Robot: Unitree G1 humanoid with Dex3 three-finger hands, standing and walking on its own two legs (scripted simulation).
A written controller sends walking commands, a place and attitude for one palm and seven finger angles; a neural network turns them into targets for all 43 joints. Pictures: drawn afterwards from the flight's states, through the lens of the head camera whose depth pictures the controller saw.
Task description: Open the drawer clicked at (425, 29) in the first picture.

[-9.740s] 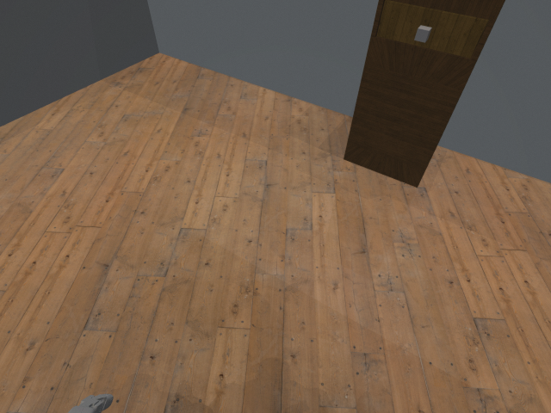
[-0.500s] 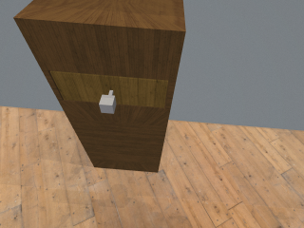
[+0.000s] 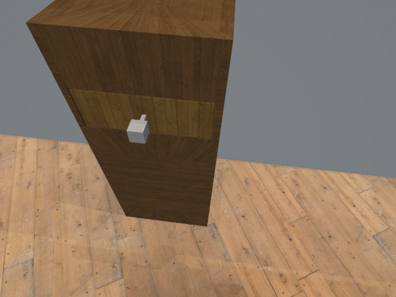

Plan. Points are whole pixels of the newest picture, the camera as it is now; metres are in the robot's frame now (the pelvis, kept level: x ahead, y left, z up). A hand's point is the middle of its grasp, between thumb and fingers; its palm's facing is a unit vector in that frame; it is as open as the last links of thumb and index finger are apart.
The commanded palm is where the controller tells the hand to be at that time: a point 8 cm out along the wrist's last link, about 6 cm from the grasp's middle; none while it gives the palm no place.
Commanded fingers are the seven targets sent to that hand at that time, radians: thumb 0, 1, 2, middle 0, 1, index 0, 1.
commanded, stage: come to a stop and stand still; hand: left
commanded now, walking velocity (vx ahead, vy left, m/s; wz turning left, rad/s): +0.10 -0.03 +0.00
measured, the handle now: (140, 126) +0.52 +0.21 +0.00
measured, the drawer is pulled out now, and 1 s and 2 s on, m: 0.00 0.00 0.00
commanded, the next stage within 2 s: look again from close up in 0.22 s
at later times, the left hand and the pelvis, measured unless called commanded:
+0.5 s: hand out of the picture -0.02 +0.15 -0.17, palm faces +0.01 -0.98 -0.18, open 7.3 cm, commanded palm none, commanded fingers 0.00 0.90 0.90 -0.20 -0.30 -0.20 -0.30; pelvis +0.01 +0.00 +0.00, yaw -1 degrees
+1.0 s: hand out of the picture +0.04 +0.18 -0.17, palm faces +0.00 -0.98 -0.21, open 7.3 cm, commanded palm none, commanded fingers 0.00 0.90 0.90 -0.20 -0.30 -0.20 -0.30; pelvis +0.02 +0.01 +0.00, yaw -2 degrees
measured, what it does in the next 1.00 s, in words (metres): steps on the spot: left foot, then right foot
